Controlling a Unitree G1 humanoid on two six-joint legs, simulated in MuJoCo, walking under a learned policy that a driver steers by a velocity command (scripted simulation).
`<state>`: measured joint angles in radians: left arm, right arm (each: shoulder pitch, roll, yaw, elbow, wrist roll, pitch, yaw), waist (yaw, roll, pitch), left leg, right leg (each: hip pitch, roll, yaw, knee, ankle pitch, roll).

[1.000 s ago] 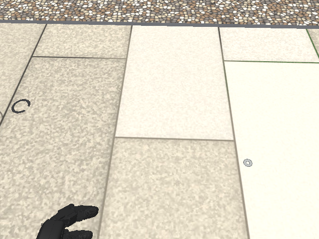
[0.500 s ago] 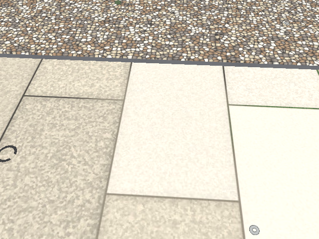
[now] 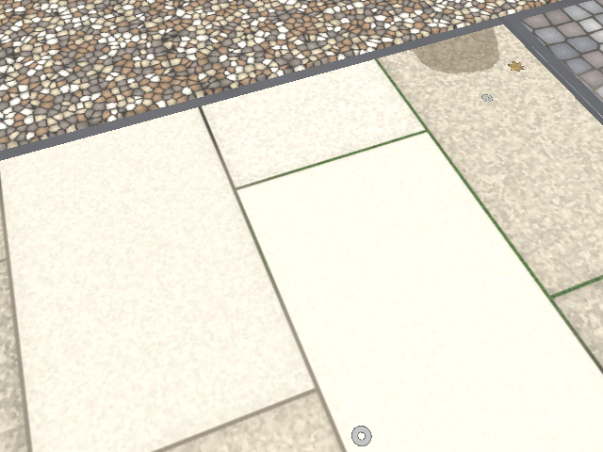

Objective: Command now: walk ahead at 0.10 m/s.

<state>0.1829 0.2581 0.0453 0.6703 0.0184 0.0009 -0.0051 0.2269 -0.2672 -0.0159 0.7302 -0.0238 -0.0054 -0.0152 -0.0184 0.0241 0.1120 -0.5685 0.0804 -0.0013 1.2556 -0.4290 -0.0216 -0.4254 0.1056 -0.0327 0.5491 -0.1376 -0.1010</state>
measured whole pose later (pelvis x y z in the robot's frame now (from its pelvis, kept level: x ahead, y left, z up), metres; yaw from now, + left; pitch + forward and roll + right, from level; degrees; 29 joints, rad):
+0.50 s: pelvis +0.04 +0.04 +0.02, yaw +21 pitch +2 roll -2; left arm 0.14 0.30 0.05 0.70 0.03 0.05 0.02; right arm 0.30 -0.30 -0.08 0.68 0.00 0.05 0.00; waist -0.02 -0.03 0.05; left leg -0.29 -0.10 -0.11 0.47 -0.20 0.09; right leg -0.54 0.02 0.05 1.05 -0.36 0.05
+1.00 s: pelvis +0.16 +0.06 +0.02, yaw +35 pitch +3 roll +1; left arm 0.46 0.26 0.04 0.82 0.01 -0.08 -0.01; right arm 0.15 -0.29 -0.04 0.64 -0.05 -0.02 0.06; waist 0.08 0.05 -0.05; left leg -0.67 -0.02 -0.10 1.01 -0.13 0.01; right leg -0.09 0.03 0.02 0.32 -0.28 -0.05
